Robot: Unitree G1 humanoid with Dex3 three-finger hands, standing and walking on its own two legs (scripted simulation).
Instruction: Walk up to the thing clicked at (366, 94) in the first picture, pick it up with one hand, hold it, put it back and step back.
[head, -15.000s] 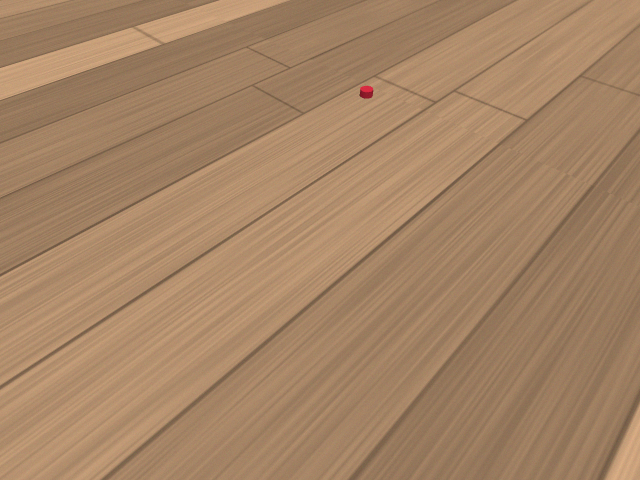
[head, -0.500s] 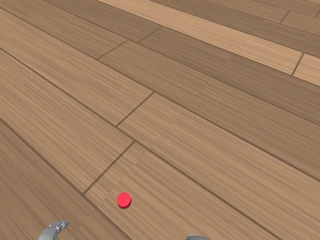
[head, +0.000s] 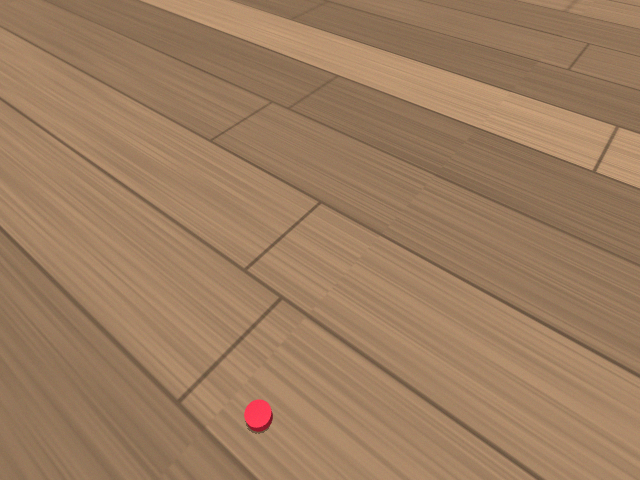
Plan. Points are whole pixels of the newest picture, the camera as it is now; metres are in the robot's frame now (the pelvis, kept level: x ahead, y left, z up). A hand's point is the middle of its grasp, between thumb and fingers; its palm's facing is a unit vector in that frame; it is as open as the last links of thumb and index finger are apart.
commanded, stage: walk up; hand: left
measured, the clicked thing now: (258, 415) +0.42 +0.22 -0.76
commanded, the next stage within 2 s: none
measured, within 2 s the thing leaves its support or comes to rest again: neither
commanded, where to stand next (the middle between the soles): +0.04 -0.01 m, yaw -1 degrees
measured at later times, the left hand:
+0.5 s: hand out of the picture +0.09 +0.25 -0.15, palm faces -0.01 -0.95 -0.32, open 7.4 cm
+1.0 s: hand out of the picture +0.09 +0.28 -0.18, palm faces -0.06 -0.95 -0.32, open 7.4 cm
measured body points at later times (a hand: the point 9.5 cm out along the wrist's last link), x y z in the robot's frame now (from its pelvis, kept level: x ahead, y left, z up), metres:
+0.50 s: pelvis +0.00 +0.00 +0.00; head +0.02 +0.00 +0.45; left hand +0.09 +0.30 -0.13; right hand +0.08 -0.31 -0.13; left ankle -0.02 +0.13 -0.74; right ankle +0.06 -0.11 -0.74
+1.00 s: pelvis -0.06 +0.02 -0.02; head +0.00 +0.05 +0.42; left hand +0.09 +0.32 -0.16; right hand -0.01 -0.30 -0.12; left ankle -0.08 +0.13 -0.74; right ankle +0.01 -0.11 -0.71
